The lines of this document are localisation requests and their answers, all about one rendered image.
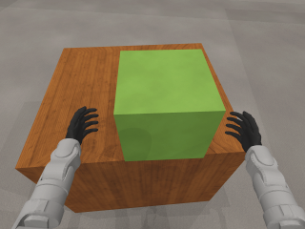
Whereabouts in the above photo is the carton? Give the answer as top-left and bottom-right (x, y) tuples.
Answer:
(113, 49), (226, 161)

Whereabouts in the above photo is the robot left forearm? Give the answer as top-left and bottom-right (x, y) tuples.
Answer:
(11, 138), (82, 229)

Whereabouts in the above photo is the right robot hand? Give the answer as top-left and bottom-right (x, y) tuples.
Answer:
(225, 111), (262, 153)

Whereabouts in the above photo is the left robot hand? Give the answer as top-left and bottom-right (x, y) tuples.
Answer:
(65, 106), (99, 145)

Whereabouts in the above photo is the pedestal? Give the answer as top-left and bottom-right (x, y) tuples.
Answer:
(15, 43), (246, 213)

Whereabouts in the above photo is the robot right forearm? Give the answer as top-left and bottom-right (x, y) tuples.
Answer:
(244, 145), (305, 229)

